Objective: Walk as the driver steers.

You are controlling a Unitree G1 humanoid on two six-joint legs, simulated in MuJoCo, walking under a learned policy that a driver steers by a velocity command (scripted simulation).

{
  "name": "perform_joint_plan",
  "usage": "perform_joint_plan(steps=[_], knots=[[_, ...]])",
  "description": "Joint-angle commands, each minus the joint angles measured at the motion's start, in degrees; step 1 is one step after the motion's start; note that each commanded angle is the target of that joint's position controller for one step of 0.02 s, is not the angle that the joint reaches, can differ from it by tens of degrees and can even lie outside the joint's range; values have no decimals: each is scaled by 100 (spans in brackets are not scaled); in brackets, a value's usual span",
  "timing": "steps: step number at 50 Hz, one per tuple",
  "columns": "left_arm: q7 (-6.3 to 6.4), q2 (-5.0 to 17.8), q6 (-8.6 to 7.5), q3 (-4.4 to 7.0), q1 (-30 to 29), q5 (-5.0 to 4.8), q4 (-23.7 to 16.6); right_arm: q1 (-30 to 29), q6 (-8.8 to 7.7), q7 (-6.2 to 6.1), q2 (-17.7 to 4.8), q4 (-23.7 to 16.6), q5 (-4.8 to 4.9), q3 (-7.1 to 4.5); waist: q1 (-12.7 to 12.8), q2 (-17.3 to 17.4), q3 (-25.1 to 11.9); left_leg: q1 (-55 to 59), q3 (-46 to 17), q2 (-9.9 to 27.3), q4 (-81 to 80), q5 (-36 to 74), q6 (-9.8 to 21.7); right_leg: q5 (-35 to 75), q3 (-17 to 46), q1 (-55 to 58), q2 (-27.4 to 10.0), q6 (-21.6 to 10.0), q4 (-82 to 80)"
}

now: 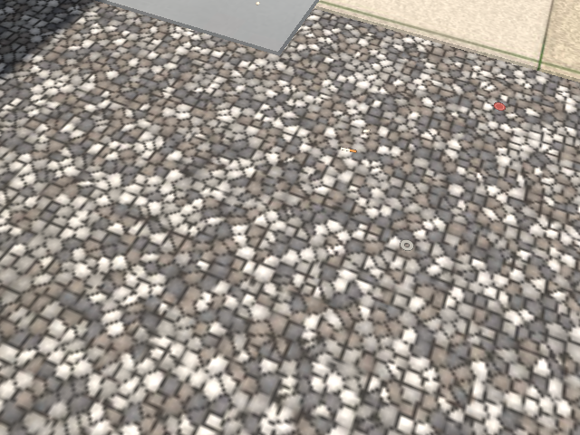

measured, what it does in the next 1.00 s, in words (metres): steps on the spot, turning right: right foot, then left foot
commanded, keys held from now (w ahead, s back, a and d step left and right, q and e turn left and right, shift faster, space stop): q+shift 0.12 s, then shift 0.14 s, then e+shift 0.74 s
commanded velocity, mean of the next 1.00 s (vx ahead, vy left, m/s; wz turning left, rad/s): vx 0.01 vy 0.00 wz -0.17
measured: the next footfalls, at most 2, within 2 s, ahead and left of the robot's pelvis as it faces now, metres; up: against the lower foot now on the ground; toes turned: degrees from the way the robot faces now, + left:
right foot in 0.40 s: +0.11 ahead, -0.12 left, +0.00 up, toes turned +13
left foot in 0.70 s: +0.05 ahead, +0.11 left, +0.00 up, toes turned -9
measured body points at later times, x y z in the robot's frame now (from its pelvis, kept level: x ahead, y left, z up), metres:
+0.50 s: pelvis +0.03 -0.01 +0.00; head +0.05 -0.02 +0.45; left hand +0.11 +0.28 -0.09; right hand +0.27 -0.21 -0.08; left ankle +0.02 +0.11 -0.72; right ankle +0.07 -0.13 -0.73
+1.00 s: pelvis +0.01 +0.03 +0.02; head +0.06 +0.03 +0.47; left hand +0.24 +0.26 -0.08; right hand +0.08 -0.28 -0.07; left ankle +0.01 +0.12 -0.73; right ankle -0.01 -0.13 -0.65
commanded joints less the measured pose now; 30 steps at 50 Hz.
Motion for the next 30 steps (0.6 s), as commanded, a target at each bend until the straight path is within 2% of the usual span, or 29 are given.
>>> perform_joint_plan(steps=[1, 2, 3, 4, 5, 7, 9, 11, 13, 15, 16, 17, 18, 19, 20, 21, 22, 23, 25, 27, 28, 30], knots=[[20, 415, -71, 89, -565, 210, -739, 840, -217, -58, -1626, -433, -285, -469, -570, 1727, -1251, 1994, -3378, 1892, -1569, 3234, 1988, -1855, 1241, -2414, 759, 159, 3067], [79, 528, -70, 124, -739, 68, -781, 651, -335, -33, -1488, -377, -283, -417, -441, 1238, -1045, 1815, -2927, 1572, -1705, 2489, 1714, -1304, 1478, -2471, 712, -20, 3203], [142, 531, -74, 146, -576, 42, -691, 306, -371, -78, -1308, -378, -141, -381, -204, 949, -865, 1646, -2592, 1260, -1669, 2041, 1364, -746, 1577, -2494, 649, -113, 3016], [195, 592, -64, 171, -421, 93, -586, 28, -336, -126, -1065, -440, -26, -296, -79, 806, -835, 1505, -2384, 1128, -1596, 1987, 1160, -433, 1615, -2397, 605, -110, 2853], [194, 591, -67, 182, -320, 137, -551, -177, -298, -181, -983, -513, -15, -249, 28, 868, -890, 1207, -2228, 981, -1529, 2221, 1098, -185, 1589, -2061, 691, -68, 2816], [138, 484, -89, 153, -128, 95, -446, -255, -255, -250, -854, -557, -75, -194, 89, 841, -1102, 1162, -2046, 812, -1429, 2444, 1050, 140, 1526, -1734, 865, 15, 2561], [103, 340, -73, 79, -147, 45, -394, -162, -256, -283, -803, -519, -76, -171, -15, 792, -1171, 1260, -2006, 759, -1299, 2533, 1019, 282, 1492, -1551, 900, 93, 1920], [59, 245, -52, 17, -225, 38, -415, -110, -236, -287, -811, -478, -87, -162, -107, 877, -1177, 1182, -2082, 746, -1212, 2401, 1028, 284, 1484, -1248, 894, 126, 1430], [17, 277, -39, 1, -219, 18, -431, -133, -214, -250, -817, -466, -134, -142, -169, 990, -1114, 981, -2254, 787, -1181, 2287, 1091, 159, 1455, -922, 880, 103, 1127], [-27, 322, -25, -19, -31, -2, -374, -236, -218, -190, -621, -429, -182, -37, -188, 1028, -1118, 890, -2242, 881, -1103, 2345, 1119, 36, 1358, -570, 740, 43, 889], [-55, 278, -27, -47, 21, -7, -362, -260, -236, -157, -439, -373, -199, 46, -194, 1013, -1105, 806, -2213, 889, -1066, 2317, 1105, 27, 1336, -313, 650, 0, 661], [-94, 153, -42, -98, 89, -1, -342, -304, -268, -123, -197, -289, -213, 152, -146, 971, -1081, 658, -2127, 850, -1054, 2109, 1040, 183, 1316, 89, 572, -55, 232], [-137, -8, -66, -151, 212, 3, -301, -373, -302, -92, -50, -202, -215, 226, -12, 933, -1008, 474, -1943, 721, -1044, 1691, 898, 698, 1209, 596, 606, -130, -521], [-157, 11, -79, -166, 147, 43, -342, -169, -350, -71, -55, -71, -231, 226, -25, 828, -823, 388, -1764, 483, -1049, 1086, 671, 1379, 1235, 860, 668, -221, -1186], [-140, 448, -87, -95, -36, 114, -500, 42, -400, -91, -228, -23, -299, 161, -253, 411, -644, 333, -1503, 108, -688, 419, 380, 2386, 1779, 805, 358, -398, -1140], [-118, 959, -86, 11, -199, 85, -643, 414, -433, -114, -384, 1, -367, 88, -613, -408, -529, 298, -936, -438, -251, -310, 80, 2907, 2473, 526, -119, -844, -1224], [-113, 950, -83, 40, -255, 47, -618, 151, -445, -175, -393, -68, -369, 65, -541, -1042, -398, 509, -558, -545, -82, -282, -189, 2177, 3151, -22, -414, -1354, -1620], [-102, 842, -79, 42, -175, 15, -640, -183, -447, -229, -506, -128, -291, 9, -342, -1116, -285, 401, -474, -544, 72, -242, -232, 1870, 3434, 0, -416, -1452, -1736], [-36, 929, -70, 109, 199, -52, -613, -517, -425, -262, -324, -221, -193, -20, -81, -1170, -409, -26, -436, -736, 430, -618, -219, 2195, 3814, 496, -440, -1588, -1675], [32, 961, -81, 180, 509, -69, -592, -673, -445, -211, -142, -300, -155, -20, 126, -1107, -652, -621, -692, -766, 1081, -1606, -259, 2661, 4199, 1204, -577, -1763, -1642], [70, 966, -64, 214, 528, -88, -596, -642, -469, -193, -79, -288, -123, -22, 118, -943, -761, -787, -798, -728, 1244, -1687, -299, 2813, 4249, 1422, -563, -1753, -1587], [143, 902, 66, 264, 328, -183, -661, -525, -519, -158, 1, -193, -52, -22, 39, -767, -905, -704, -845, -679, 754, -1320, -394, 2692, 4099, 1535, -312, -1525, -1517]])
Velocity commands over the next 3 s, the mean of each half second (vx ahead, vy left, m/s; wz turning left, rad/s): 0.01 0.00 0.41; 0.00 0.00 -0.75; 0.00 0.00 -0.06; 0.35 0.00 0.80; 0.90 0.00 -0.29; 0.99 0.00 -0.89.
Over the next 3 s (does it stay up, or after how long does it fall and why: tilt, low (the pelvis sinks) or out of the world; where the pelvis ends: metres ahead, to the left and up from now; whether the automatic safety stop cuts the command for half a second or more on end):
stays up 1.02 -0.01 -0.01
